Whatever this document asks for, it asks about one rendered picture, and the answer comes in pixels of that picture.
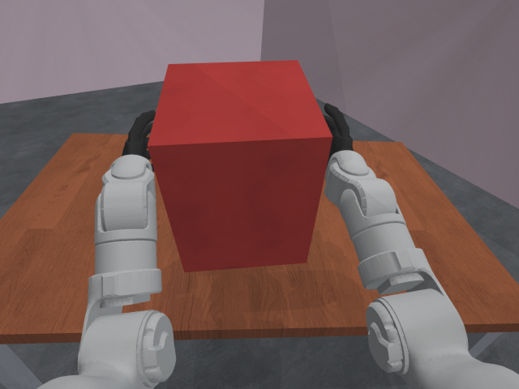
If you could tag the robot right forearm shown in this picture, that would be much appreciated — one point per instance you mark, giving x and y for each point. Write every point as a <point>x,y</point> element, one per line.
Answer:
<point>389,260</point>

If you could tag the table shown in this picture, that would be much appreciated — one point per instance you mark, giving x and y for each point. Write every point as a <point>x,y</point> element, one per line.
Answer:
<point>47,254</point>

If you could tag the robot right hand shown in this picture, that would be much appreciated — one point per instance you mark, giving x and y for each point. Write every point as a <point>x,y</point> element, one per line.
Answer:
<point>341,139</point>

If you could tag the robot left forearm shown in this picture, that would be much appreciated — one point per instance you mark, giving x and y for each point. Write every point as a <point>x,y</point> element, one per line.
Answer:
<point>126,270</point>

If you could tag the right robot upper arm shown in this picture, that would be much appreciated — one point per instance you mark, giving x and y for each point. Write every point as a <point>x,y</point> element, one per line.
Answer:
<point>419,336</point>

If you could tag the robot left hand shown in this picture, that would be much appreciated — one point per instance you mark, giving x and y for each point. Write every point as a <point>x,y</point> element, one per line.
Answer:
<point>137,143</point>

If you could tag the carton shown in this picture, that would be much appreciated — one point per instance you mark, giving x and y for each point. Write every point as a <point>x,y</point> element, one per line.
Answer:
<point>240,151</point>

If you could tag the left robot upper arm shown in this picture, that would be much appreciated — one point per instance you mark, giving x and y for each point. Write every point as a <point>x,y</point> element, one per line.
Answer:
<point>123,351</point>

